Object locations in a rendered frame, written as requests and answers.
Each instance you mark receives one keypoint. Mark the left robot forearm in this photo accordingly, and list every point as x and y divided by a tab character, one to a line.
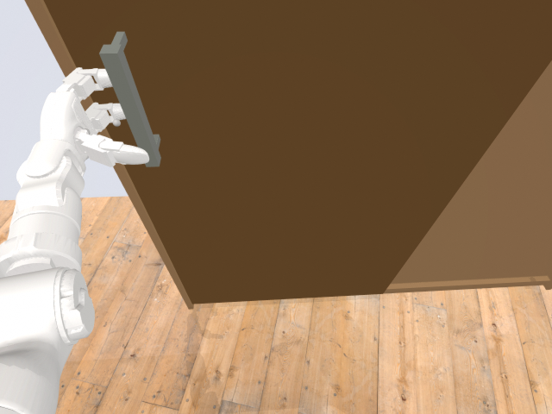
46	222

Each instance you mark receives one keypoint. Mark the handle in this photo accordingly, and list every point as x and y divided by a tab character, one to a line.
117	67

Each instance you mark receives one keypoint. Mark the robot left upper arm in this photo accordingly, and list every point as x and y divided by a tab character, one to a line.
42	315

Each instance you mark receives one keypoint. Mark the wardrobe door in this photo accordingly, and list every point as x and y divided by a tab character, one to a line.
499	223
308	146

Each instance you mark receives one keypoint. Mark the left robot hand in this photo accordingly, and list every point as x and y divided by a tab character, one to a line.
64	118

